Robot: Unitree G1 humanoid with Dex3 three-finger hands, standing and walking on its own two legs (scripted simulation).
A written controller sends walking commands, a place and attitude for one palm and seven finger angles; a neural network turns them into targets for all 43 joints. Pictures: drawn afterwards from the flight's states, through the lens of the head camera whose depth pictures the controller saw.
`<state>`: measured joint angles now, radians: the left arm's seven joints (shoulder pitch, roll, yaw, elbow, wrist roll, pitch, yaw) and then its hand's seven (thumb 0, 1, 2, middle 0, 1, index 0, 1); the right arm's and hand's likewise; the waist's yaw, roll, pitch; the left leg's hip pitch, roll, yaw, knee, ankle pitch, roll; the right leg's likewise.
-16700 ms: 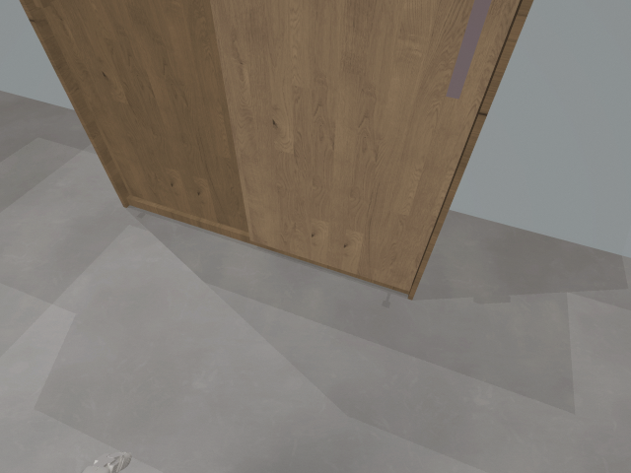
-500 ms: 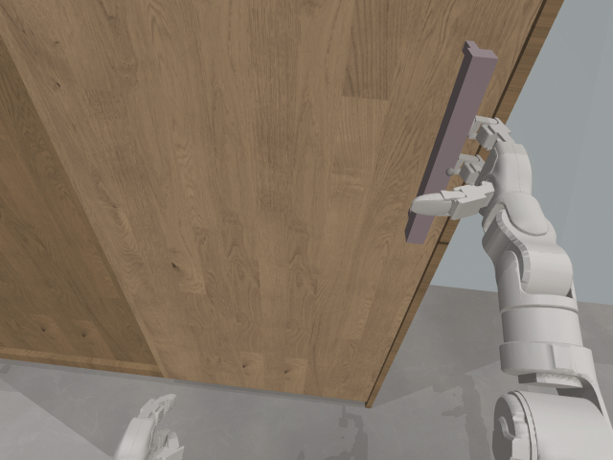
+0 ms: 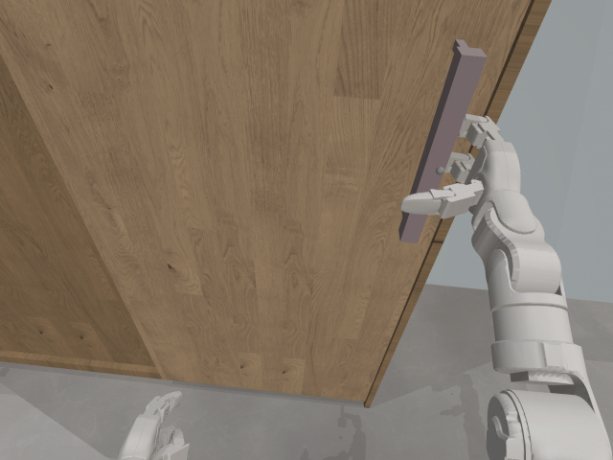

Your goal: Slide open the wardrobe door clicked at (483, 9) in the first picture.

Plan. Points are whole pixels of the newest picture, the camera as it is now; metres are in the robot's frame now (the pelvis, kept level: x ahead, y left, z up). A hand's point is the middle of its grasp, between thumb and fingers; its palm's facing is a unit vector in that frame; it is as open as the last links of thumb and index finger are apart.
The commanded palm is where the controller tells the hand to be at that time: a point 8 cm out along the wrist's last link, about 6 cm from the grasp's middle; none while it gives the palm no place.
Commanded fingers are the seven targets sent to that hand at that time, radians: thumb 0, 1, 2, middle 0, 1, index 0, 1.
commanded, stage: slide the fingers in behind the handle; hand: right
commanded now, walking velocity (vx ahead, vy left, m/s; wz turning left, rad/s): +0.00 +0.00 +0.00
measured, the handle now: (430, 153) +0.47 -0.15 +0.21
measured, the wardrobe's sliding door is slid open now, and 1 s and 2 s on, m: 0.00 0.00 0.00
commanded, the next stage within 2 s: grip the handle and tug to test in 0.04 s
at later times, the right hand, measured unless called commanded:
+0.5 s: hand (437, 169) +0.41 -0.14 +0.22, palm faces +0.08 +1.00 +0.02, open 11.1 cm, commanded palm +0.38 -0.18 +0.22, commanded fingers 0.00 -0.39 -0.68 0.40 1.33 0.40 1.33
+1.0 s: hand (434, 168) +0.41 -0.13 +0.22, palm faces +0.09 +1.00 +0.01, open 7.4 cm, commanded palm +0.38 -0.18 +0.22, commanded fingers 0.00 -0.90 -0.90 0.45 1.40 0.45 1.40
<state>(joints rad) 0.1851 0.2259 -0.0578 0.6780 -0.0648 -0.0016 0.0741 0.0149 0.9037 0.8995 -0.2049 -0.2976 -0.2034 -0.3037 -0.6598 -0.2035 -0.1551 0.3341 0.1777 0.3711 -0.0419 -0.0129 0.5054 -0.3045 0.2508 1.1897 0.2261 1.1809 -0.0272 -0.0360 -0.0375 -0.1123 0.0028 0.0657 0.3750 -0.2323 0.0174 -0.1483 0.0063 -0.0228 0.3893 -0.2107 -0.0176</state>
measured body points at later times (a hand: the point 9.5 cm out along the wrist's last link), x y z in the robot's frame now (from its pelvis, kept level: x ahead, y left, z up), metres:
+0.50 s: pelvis +0.00 +0.00 +0.00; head -0.02 +0.01 +0.45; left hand +0.16 +0.23 -0.10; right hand +0.40 -0.19 +0.22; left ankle -0.02 +0.11 -0.75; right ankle +0.00 -0.11 -0.75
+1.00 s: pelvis +0.01 +0.00 +0.00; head -0.01 +0.02 +0.45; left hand +0.17 +0.24 -0.10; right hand +0.40 -0.19 +0.22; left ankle -0.02 +0.11 -0.75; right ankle +0.00 -0.11 -0.75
